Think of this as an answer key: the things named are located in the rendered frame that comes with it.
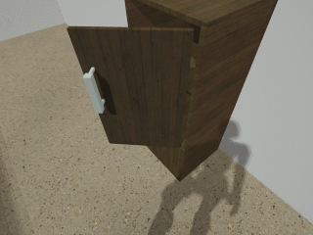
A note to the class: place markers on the cupboard door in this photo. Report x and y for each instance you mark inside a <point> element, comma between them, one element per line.
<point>142,74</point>

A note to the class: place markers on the handle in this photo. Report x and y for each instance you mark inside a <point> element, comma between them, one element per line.
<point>93,91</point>

